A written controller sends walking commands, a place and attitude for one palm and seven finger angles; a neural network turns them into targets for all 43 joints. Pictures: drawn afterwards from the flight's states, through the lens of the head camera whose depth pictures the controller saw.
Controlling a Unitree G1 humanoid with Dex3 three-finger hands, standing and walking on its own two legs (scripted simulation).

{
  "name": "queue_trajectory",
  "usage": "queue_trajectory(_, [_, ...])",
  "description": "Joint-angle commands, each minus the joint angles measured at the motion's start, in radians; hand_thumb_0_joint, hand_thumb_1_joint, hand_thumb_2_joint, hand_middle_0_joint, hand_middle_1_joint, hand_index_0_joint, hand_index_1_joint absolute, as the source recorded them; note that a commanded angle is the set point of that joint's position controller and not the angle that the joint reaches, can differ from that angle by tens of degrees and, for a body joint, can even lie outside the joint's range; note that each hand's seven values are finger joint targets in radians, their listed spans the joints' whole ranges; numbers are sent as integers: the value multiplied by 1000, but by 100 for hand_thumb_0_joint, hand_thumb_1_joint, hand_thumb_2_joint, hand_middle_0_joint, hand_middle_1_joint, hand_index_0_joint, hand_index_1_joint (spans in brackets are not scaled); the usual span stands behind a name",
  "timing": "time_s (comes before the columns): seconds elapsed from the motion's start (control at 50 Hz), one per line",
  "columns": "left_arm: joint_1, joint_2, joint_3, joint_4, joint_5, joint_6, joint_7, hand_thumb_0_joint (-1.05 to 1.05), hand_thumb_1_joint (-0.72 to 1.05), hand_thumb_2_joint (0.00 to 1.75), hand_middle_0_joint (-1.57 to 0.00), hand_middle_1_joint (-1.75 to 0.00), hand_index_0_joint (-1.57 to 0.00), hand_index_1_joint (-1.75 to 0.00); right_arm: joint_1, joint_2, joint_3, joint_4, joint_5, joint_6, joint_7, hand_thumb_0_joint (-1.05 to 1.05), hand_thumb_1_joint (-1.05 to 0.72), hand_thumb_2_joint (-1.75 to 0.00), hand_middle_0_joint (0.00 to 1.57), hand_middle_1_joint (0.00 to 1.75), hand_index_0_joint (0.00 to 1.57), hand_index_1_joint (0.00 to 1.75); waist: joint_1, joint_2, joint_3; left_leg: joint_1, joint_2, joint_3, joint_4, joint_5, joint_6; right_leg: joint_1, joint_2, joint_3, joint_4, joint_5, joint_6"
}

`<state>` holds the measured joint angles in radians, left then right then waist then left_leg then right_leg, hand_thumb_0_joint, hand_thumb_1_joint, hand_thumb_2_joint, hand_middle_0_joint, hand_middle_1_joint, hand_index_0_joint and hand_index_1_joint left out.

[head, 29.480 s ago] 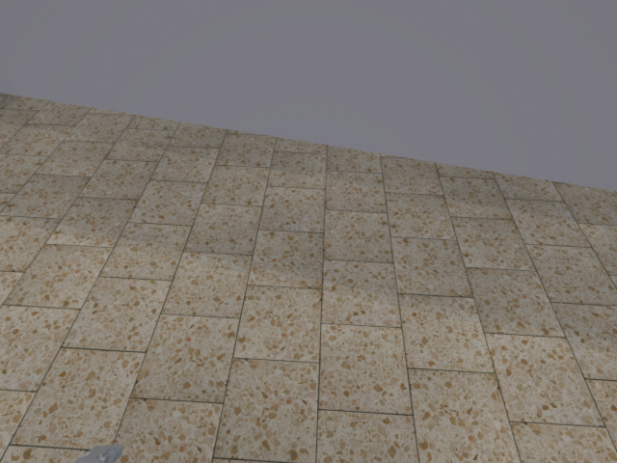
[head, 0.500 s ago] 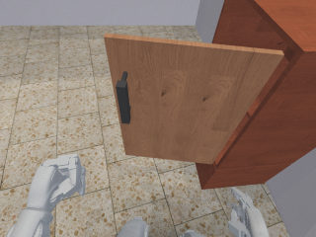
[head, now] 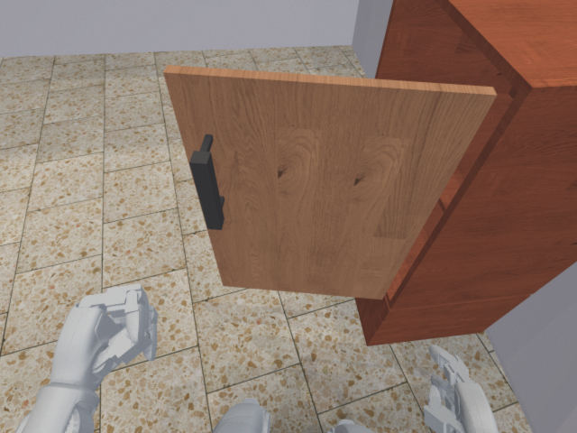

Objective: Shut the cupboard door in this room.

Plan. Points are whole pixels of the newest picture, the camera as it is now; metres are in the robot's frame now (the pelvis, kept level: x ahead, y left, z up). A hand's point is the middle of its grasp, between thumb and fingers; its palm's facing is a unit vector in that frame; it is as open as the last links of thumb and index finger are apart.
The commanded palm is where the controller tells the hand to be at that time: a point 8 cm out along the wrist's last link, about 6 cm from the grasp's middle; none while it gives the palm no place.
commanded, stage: bring the fist close to the handle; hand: left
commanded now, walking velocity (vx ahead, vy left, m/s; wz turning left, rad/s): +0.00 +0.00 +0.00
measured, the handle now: (212, 184) +0.46 +0.16 +0.06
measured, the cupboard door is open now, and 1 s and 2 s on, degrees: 78 78 73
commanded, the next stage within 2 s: push the door shut along its arc in 1.38 s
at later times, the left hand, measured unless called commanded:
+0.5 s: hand (191, 283) +0.29 +0.15 +0.07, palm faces -0.05 -1.00 -0.02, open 3.1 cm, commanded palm +0.27 +0.20 +0.07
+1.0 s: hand (226, 239) +0.36 +0.12 +0.07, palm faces -0.05 -1.00 -0.02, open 3.1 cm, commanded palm +0.34 +0.17 +0.07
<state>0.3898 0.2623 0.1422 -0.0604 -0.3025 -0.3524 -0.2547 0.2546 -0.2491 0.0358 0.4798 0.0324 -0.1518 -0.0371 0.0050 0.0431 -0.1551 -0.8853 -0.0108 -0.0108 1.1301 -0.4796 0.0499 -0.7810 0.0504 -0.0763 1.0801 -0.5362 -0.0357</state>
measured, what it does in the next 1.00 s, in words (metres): stands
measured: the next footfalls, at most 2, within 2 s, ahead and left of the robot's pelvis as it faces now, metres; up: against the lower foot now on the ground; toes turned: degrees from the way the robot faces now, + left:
none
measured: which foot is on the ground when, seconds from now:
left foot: down 0.00-1.00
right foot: down 0.00-1.00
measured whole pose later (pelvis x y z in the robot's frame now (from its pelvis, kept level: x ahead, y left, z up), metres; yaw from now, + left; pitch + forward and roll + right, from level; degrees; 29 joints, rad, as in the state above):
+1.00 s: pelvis +0.00 -0.01 +0.01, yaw -1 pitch +14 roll -1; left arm -0.21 0.17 0.04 0.43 -0.16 -0.36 -0.06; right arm 0.25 -0.25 0.02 0.58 0.02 -0.07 0.00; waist -0.03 0.03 -0.14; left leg -0.86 -0.01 0.02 1.06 -0.45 0.04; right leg -0.78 0.05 -0.05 1.05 -0.51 -0.04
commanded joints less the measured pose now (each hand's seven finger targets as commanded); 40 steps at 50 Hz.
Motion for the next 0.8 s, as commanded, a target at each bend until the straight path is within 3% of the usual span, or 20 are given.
queue_trajectory(0.0, [-119, 131, 75, -203, -21, -69, -2, 0, 90, 90, -130, -150, -130, -150, -38, -134, -60, -145, -1, -50, -10, 0, -90, -90, 20, 30, 20, 30, -22, -5, -161, 150, 15, -59, -153, 170, -20, 72, -9, 77, -162, 199, 1])
queue_trajectory(0.04, [-156, 108, 48, -189, -17, -70, -2, 0, 90, 90, -130, -150, -130, -150, -40, -133, -58, -143, 0, -53, -10, 0, -90, -90, 20, 30, 20, 30, -30, 11, -156, 154, 17, -60, -151, 149, -20, 47, -12, 77, -165, 177, 3])
queue_trajectory(0.1, [-215, 144, 73, -157, -13, -62, 1, 0, 90, 90, -130, -150, -130, -150, -38, -138, -57, -129, -1, -52, -14, 0, -90, -90, 20, 30, 20, 30, -29, -11, -172, 134, 16, -55, -132, 154, -17, 68, -16, 105, -175, 174, 6])
queue_trajectory(0.14, [-266, 117, 39, -143, -4, -51, 1, 0, 90, 90, -130, -150, -130, -150, -44, -134, -54, -130, 3, -49, -13, 0, -90, -90, 20, 30, 20, 30, -33, 5, -183, 150, 16, -51, -141, 153, -16, 65, -19, 102, -178, 174, 8])
queue_trajectory(0.2, [-302, 133, 53, -126, 2, -31, 20, 0, 90, 90, -130, -150, -130, -150, -43, -137, -55, -123, 4, -46, -13, 0, -90, -90, 20, 30, 20, 30, -22, 14, -204, 177, 15, -56, -158, 168, -16, 83, -15, 93, -179, 195, 4])
queue_trajectory(0.28, [-363, 100, 26, -80, 19, -19, 49, 0, 90, 90, -130, -150, -130, -150, -41, -133, -53, -118, 4, -38, -8, 0, -90, -90, 20, 30, 20, 30, -23, 16, -194, 197, 16, -56, -184, 168, -19, 78, -16, 75, -180, 204, 4])
queue_trajectory(0.3, [-362, 110, 33, -63, 23, -17, 58, 0, 90, 90, -130, -150, -130, -150, -38, -136, -55, -115, 2, -35, -7, 0, -90, -90, 20, 30, 20, 30, -22, -15, -195, 192, 16, -55, -180, 177, -17, 94, -15, 81, -183, 216, 5])
queue_trajectory(0.34, [-393, 70, -11, -61, 38, -25, 70, 0, 90, 90, -130, -150, -130, -150, -43, -131, -55, -115, 2, -33, 0, 0, -90, -90, 20, 30, 20, 30, -27, 4, -206, 212, 15, -52, -188, 187, -17, 86, -20, 74, -178, 232, 6])
queue_trajectory(0.4, [-380, 94, 21, -29, 48, -30, 95, 0, 90, 90, -130, -150, -130, -150, -36, -136, -59, -108, -4, -22, 5, 0, -90, -90, 20, 30, 20, 30, -11, -18, -223, 217, 16, -52, -194, 211, -19, 107, -16, 69, -171, 260, 2])
queue_trajectory(0.44, [-442, 73, -3, -2, 58, -35, 103, 0, 90, 90, -130, -150, -130, -150, -39, -132, -58, -102, -3, -13, 9, 0, -90, -90, 20, 30, 20, 30, -30, -40, -204, 204, 14, -42, -189, 202, -15, 99, -22, 77, -180, 262, 9])
queue_trajectory(0.46, [-459, 87, 14, 11, 62, -41, 109, 0, 90, 90, -130, -150, -130, -150, -39, -132, -60, -96, -4, -9, 9, 0, -90, -90, 20, 30, 20, 30, -23, -25, -205, 203, 15, -41, -190, 197, -18, 96, -22, 80, -179, 256, 7])
queue_trajectory(0.56, [-556, 52, -23, 34, 74, -68, 125, 0, 90, 90, -130, -150, -130, -150, -40, -130, -64, -81, -5, -1, 13, 0, -90, -90, 20, 30, 20, 30, -32, -14, -237, 240, 16, -42, -193, 210, -18, 91, -22, 75, -176, 268, 6])
queue_trajectory(0.6, [-600, 65, -22, 54, 82, -70, 130, 0, 90, 90, -130, -150, -130, -150, -32, -135, -66, -69, -4, 3, 12, 0, -90, -90, 20, 30, 20, 30, -39, -15, -244, 246, 17, -45, -188, 222, -17, 90, -20, 76, -174, 281, 4])
queue_trajectory(0.64, [-654, 23, -66, 90, 87, -66, 132, 0, 90, 90, -130, -150, -130, -150, -34, -132, -65, -64, -3, 6, 14, 0, -90, -90, 20, 30, 20, 30, -53, -23, -226, 250, 19, -46, -195, 190, -16, 62, -22, 72, -185, 248, 9])
queue_trajectory(0.7, [-694, 47, -40, 131, 98, -62, 148, 0, 90, 90, -130, -150, -130, -150, -25, -139, -68, -51, -5, 12, 13, 0, -90, -90, 20, 30, 20, 30, -43, -13, -251, 269, 19, -50, -200, 197, -18, 64, -20, 70, -184, 251, 4])
queue_trajectory(0.76, [-732, 42, -30, 171, 104, -61, 163, 0, 90, 90, -130, -150, -130, -150, -20, -135, -69, -45, -6, 23, 17, 0, -90, -90, 20, 30, 20, 30, -36, -21, -276, 289, 19, -45, -203, 242, -22, 84, -21, 66, -177, 303, 4])
queue_trajectory(0.78, [-744, 12, -62, 171, 110, -61, 165, 0, 90, 90, -130, -150, -130, -150, -20, -133, -69, -47, -7, 26, 20, 0, -90, -90, 20, 30, 20, 30, -43, -12, -290, 311, 21, -47, -204, 261, -23, 77, -21, 59, -173, 317, 4])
